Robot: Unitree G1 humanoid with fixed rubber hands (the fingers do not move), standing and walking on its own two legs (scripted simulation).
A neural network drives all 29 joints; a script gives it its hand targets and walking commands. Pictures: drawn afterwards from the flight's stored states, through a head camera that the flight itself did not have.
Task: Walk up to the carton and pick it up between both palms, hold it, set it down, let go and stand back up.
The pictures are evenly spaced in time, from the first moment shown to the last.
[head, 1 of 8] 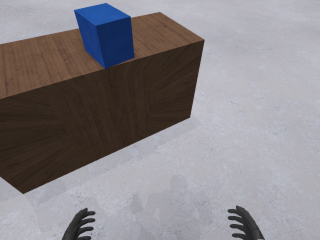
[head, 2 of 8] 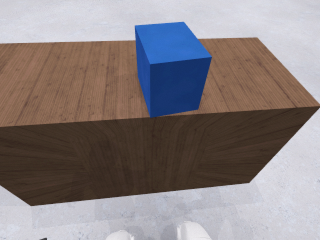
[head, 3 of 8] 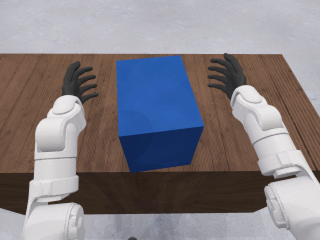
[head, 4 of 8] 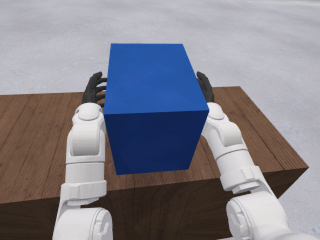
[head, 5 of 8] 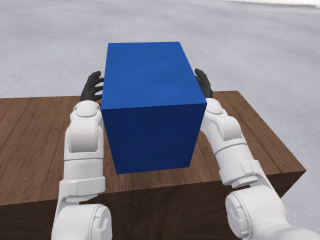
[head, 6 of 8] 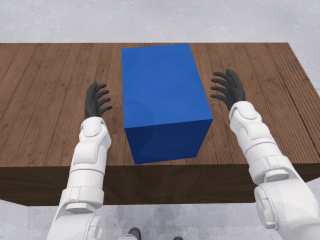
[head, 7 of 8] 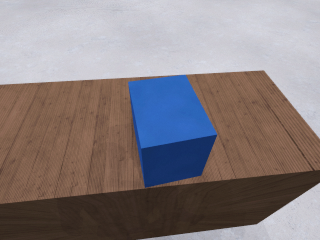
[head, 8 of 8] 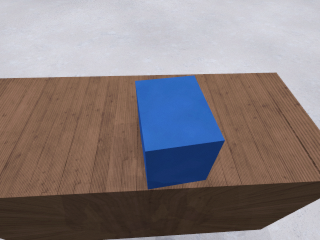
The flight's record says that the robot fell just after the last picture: no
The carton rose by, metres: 0.18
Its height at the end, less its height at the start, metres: +0.00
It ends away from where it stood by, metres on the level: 0.01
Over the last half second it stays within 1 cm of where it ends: yes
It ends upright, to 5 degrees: yes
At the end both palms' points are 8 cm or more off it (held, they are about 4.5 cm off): yes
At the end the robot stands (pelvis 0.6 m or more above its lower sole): yes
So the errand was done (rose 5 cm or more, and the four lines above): yes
